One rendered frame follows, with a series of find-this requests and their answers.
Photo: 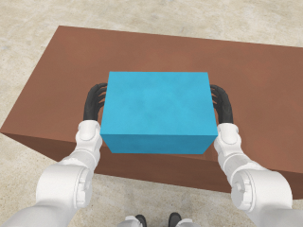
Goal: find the right robot upper arm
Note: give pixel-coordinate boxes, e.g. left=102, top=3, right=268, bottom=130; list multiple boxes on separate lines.
left=231, top=168, right=303, bottom=227

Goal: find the pedestal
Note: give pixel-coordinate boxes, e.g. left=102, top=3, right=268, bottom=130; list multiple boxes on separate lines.
left=0, top=26, right=303, bottom=200

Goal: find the robot right forearm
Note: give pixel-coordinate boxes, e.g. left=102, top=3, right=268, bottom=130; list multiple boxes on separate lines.
left=214, top=123, right=293, bottom=205

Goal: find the robot right hand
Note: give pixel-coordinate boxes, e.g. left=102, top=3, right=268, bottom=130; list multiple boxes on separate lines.
left=209, top=84, right=234, bottom=124

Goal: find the left robot upper arm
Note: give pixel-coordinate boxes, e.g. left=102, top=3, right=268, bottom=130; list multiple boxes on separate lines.
left=0, top=164, right=93, bottom=227

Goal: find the carton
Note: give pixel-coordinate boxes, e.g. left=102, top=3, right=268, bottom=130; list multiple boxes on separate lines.
left=99, top=71, right=219, bottom=154

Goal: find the robot right foot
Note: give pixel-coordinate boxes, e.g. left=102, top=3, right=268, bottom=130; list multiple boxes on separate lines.
left=168, top=212, right=182, bottom=227

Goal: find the robot left hand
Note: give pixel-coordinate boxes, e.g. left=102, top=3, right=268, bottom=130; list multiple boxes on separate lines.
left=82, top=82, right=108, bottom=122

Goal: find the robot left forearm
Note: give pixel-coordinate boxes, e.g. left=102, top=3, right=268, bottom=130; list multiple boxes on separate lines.
left=35, top=120, right=103, bottom=201

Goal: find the right robot shin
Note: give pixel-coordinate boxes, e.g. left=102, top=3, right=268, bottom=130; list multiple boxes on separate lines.
left=176, top=218, right=192, bottom=226

